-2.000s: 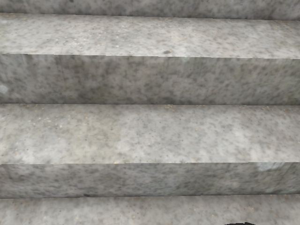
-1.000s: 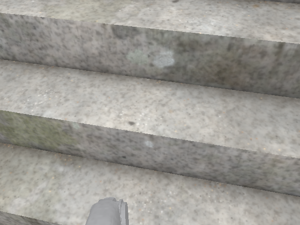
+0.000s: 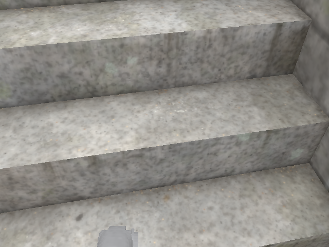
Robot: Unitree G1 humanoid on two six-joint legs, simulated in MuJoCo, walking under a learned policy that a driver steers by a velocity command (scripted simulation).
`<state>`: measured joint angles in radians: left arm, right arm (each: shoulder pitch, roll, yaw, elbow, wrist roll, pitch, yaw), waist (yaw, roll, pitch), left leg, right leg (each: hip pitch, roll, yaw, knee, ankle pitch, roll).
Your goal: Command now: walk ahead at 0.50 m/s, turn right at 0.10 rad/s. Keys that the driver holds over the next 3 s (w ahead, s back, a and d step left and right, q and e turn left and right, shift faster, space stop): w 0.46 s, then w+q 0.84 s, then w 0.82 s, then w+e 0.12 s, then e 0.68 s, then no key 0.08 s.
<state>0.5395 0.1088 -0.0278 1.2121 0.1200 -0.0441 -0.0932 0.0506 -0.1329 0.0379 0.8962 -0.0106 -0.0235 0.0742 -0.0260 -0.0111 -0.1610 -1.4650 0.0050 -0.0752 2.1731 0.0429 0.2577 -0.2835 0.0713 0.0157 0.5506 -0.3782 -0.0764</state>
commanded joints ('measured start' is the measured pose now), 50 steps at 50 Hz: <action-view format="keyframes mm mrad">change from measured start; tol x64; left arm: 1 -150 143 20 -150 -32 -23 -30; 29 -1059 -3 -73 -762 -69 118 10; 35 2 289 50 -320 -44 75 35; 50 -165 17 -14 -58 19 -69 4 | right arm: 1 -347 -124 -11 -170 0 45 -28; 29 538 -131 -73 273 -35 -44 55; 50 -208 -20 -10 -167 10 47 -8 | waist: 1 -13 -57 54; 50 -19 17 60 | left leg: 1 426 48 193 -465 -267 -45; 11 1040 190 -714 -1744 -1140 75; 29 849 244 -118 -2216 271 100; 32 1408 265 10 -1824 1485 9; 35 601 -63 -231 -681 139 -93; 38 276 -7 -201 -90 137 -22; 50 -13 106 78 -205 -98 104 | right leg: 1 -349 -191 65 -470 396 -141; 6 321 -350 39 -122 2172 -288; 11 -553 14 96 1299 336 -107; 23 -1303 -63 11 1820 97 -86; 34 326 -299 568 172 227 -312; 36 16 -407 874 -164 -500 -247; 50 11 -307 -184 -425 93 -115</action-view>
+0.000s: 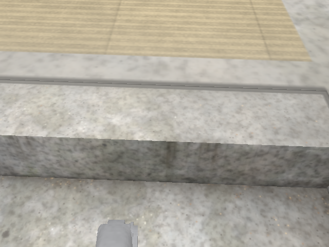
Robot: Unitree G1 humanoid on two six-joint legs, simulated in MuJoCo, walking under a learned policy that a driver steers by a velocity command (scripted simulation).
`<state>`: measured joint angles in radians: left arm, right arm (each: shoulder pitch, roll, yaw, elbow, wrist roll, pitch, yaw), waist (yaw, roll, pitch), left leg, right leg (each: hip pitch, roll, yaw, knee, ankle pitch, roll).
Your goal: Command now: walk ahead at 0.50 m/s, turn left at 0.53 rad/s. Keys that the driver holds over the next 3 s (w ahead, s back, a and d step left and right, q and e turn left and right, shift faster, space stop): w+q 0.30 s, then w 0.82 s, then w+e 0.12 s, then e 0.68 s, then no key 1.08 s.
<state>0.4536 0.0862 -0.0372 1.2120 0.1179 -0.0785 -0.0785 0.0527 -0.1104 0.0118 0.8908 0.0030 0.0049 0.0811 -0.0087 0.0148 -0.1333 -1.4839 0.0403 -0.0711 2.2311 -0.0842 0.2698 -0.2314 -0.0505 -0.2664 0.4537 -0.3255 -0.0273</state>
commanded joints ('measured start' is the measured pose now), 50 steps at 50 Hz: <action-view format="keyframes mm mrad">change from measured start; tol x64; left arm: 1 -46 41 -5 -66 16 -36 -12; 26 -731 170 -23 -575 -90 73 5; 50 133 132 13 -70 -3 -42 -29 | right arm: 1 -271 -73 9 -175 5 35 -31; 33 472 -319 -79 215 -86 -114 79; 50 -408 -107 46 -241 -65 17 -25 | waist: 1 -1 -44 13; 50 66 -104 83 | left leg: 1 32 89 109 -329 13 47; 8 659 -168 251 -1099 -266 -33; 11 1305 48 -710 -1654 -583 116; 27 759 107 -156 -2190 -99 50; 33 1388 169 -10 -1582 1852 47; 35 715 -144 -145 -819 269 -45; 50 61 90 205 -475 -8 -27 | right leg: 1 -20 -188 81 -356 99 -177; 8 436 -310 33 -48 2021 -262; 11 -433 96 110 931 395 -58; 21 -1344 77 410 2120 71 -212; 32 -587 182 42 694 -113 -60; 35 5 -143 1110 40 -180 -417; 50 -94 -153 414 -325 99 -230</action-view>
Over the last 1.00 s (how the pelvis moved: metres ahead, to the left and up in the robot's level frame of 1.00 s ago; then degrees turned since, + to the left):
0.49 -0.04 0.41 12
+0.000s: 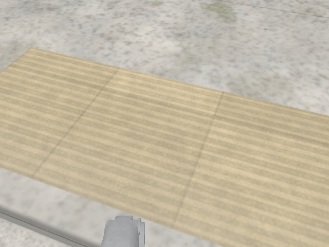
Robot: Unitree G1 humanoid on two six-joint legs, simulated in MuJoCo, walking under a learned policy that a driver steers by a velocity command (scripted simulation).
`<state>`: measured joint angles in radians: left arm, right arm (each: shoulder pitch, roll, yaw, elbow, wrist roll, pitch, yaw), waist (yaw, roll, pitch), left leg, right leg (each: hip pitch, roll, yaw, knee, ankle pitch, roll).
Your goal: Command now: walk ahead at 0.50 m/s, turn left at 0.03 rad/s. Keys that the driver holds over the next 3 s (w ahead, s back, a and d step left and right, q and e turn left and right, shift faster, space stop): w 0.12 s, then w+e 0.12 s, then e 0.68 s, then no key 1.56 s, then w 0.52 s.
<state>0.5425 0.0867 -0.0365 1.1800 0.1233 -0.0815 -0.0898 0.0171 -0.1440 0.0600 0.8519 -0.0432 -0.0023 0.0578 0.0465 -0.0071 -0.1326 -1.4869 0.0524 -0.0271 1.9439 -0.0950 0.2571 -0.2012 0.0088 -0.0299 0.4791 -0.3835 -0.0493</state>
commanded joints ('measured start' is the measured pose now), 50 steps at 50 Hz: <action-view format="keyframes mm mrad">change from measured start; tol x32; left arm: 1 87 116 8 -5 -20 -31 -40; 50 -429 273 136 -611 -102 76 140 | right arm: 1 -486 -65 12 -259 -16 49 -5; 11 350 -246 -88 23 -49 7 6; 19 -66 -59 -79 46 -10 -127 -18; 50 49 -132 -130 -191 41 -22 -135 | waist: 1 32 -83 109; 7 -130 -198 -120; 11 -272 303 -214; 16 10 -91 -57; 50 -60 -87 -86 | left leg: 1 177 90 117 -262 -158 -22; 7 643 -58 188 -652 -288 -35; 10 1353 48 -333 -1041 -513 11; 12 1089 223 -800 -1466 -769 7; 16 1025 291 -360 -1359 271 -135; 24 1204 195 174 -1576 638 -95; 36 1637 259 266 -1531 580 -114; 40 1016 -114 205 -1022 -622 -387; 50 960 -51 -25 -913 -301 -302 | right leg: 1 -212 -261 193 -442 217 -209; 8 43 -225 63 -27 1708 -121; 11 -500 34 266 949 428 -99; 14 -728 61 377 1568 399 -82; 35 -517 -59 40 135 254 36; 39 274 -253 450 -21 1121 -372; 50 -138 -151 447 -116 344 -157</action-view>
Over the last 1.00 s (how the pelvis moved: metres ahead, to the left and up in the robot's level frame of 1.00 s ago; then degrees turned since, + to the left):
0.49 0.06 0.40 16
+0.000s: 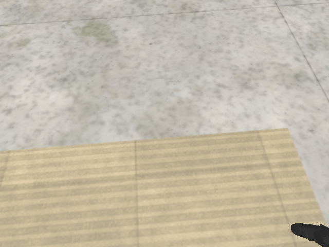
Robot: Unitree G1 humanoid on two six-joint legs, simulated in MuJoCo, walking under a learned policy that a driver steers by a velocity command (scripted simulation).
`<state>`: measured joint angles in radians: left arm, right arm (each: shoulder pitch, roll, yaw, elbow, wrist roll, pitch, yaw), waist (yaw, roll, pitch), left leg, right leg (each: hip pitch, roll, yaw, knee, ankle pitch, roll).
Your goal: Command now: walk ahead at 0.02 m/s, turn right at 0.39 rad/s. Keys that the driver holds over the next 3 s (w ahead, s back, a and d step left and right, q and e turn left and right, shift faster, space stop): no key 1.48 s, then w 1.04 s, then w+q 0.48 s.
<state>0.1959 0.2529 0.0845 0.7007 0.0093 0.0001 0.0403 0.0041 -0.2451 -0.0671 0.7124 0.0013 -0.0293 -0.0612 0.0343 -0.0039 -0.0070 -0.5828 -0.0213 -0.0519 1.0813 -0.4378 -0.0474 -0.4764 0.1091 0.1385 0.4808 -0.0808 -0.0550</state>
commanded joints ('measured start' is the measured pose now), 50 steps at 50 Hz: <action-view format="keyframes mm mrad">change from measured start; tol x8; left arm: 1 -75 110 14 -137 13 -2 9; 18 -92 -36 -23 -127 6 -12 -31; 50 -23 -9 -44 -29 -2 -35 -13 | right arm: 1 72 -25 1 -52 -5 9 -20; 12 187 -109 -23 -62 -36 3 10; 17 86 -58 4 -94 -13 -13 13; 22 257 -32 17 -63 -12 -22 32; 50 234 -8 24 -1 -12 -7 26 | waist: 1 -40 -105 -211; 9 -36 -134 -93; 12 -29 254 -28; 20 -22 131 -37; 22 -73 -13 -70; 50 -45 2 6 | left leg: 1 89 23 11 -88 54 2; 6 191 36 30 -252 64 14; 9 347 24 60 -510 176 62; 11 389 192 -128 -623 287 164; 12 274 306 -309 -764 204 243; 15 202 266 -257 -752 148 210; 20 247 153 -106 -636 280 129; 24 289 73 4 -572 143 86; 50 260 63 -1 -596 111 94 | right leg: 1 114 -239 269 -122 5 -141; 10 -25 -140 189 -9 -445 -27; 12 -46 -23 -78 197 -377 58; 14 41 -83 -81 324 -301 76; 21 315 -166 -38 65 46 48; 23 198 -133 -47 54 -124 15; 28 119 -147 -27 -5 -254 23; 50 161 -132 -51 19 -203 22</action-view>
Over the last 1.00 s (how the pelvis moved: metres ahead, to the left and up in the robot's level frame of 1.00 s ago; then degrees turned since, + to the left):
0.35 -0.03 0.20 -24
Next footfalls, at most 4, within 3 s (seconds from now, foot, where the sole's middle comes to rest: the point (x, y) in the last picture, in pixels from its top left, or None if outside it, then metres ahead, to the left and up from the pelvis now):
0.20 left None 0.06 0.15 -0.77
0.40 right None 0.06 -0.10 -0.77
2.08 left None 0.36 0.11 -0.77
2.58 right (218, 201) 0.64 -0.15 -0.77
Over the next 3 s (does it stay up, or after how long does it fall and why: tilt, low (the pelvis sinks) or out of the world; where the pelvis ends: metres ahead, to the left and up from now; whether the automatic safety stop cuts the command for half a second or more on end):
stays up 0.70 -0.04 0.01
